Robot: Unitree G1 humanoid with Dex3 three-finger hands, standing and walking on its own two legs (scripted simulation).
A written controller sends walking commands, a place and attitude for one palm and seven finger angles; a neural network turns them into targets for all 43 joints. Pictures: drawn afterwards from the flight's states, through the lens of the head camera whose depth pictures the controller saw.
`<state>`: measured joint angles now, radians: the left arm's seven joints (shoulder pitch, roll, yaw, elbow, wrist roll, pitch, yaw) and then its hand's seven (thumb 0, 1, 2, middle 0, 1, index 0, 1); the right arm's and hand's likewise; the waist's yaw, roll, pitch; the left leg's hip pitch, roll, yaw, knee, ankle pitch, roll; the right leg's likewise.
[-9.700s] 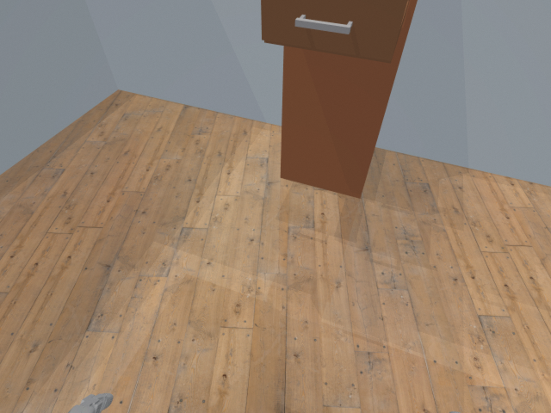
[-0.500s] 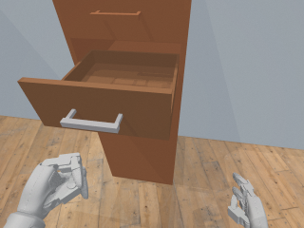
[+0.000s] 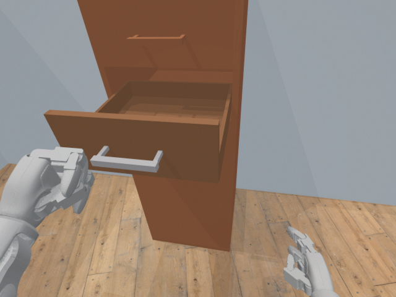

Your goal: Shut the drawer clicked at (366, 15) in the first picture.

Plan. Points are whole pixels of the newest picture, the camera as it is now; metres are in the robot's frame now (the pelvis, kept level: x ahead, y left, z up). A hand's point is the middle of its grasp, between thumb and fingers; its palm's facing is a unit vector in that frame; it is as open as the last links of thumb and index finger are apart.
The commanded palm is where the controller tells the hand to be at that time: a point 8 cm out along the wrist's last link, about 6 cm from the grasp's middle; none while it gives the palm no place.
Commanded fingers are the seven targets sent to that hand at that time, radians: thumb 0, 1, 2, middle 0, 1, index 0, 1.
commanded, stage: raise the hand and make a fist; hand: left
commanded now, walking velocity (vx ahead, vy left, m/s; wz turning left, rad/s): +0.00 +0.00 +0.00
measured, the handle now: (128, 158) +0.34 +0.21 +0.14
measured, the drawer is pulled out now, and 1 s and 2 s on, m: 0.28 0.28 0.28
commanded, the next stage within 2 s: bring the fist close to the handle in 0.24 s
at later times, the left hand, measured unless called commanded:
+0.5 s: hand (98, 195) +0.20 +0.19 +0.19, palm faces +0.01 -0.99 -0.15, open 3.2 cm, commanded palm +0.15 +0.23 +0.22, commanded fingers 0.00 0.90 0.90 -1.40 -1.60 -1.40 -1.60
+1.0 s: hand (121, 193) +0.23 +0.17 +0.17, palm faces +0.01 -0.99 -0.12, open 3.3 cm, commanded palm +0.20 +0.22 +0.17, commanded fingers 0.00 0.90 0.90 -1.40 -1.60 -1.40 -1.60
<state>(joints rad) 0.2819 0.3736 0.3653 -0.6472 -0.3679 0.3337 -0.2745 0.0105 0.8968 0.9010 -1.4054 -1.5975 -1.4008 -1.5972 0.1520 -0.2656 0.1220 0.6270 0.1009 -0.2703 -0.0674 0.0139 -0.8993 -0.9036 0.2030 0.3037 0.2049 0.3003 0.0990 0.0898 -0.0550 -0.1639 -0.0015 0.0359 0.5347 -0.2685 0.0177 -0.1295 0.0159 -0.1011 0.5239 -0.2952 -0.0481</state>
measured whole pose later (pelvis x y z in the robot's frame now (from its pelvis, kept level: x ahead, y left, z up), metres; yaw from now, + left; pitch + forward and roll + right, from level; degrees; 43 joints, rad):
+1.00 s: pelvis +0.02 +0.00 +0.00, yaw +0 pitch -3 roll +0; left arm 0.34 0.26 0.19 -0.52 -0.29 0.19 -0.18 0.01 0.90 0.90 -1.40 -1.60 -1.40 -1.60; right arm 0.22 -0.26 0.08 0.61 0.06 -0.27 -0.05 0.01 -0.90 -0.90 0.20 0.30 0.20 0.30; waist 0.05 0.07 -0.05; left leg -0.21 -0.01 0.04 0.57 -0.31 0.02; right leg -0.18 0.00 -0.10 0.57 -0.34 -0.04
